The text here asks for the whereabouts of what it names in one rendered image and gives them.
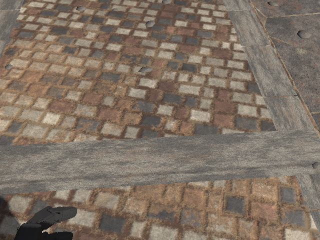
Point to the robot left hand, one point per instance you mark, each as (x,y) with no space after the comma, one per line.
(42,220)

